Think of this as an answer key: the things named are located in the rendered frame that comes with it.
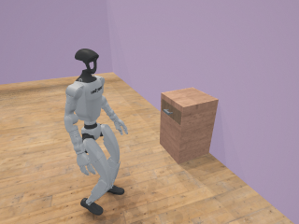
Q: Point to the left robot forearm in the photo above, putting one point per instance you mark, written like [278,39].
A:
[110,112]

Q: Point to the robot right upper arm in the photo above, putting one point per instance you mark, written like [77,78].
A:
[73,92]

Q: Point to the right robot forearm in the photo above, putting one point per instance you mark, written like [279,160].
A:
[76,139]

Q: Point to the cabinet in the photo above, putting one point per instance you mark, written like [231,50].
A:
[192,138]

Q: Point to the drawer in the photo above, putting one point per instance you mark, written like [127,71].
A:
[176,115]

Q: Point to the left robot hand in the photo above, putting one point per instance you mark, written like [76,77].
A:
[118,123]

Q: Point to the robot left upper arm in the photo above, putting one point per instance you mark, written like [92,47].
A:
[103,82]

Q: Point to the right robot hand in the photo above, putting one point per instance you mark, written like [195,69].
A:
[85,160]

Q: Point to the handle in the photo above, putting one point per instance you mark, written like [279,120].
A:
[166,112]

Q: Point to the humanoid robot torso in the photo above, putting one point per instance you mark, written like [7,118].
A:
[89,108]

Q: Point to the robot right foot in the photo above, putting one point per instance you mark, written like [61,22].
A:
[93,207]

